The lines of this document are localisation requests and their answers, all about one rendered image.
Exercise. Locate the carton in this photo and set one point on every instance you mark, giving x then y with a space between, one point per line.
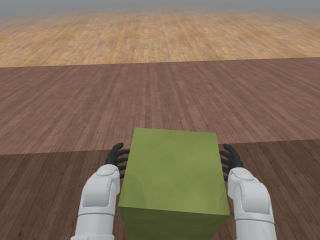
173 186

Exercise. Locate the robot left forearm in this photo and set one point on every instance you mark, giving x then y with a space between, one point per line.
97 205

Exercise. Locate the robot left hand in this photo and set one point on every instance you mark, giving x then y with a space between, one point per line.
114 154

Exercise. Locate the robot right hand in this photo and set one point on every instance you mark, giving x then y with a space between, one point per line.
233 162

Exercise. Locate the robot right forearm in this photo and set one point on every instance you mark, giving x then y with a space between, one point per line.
252 206

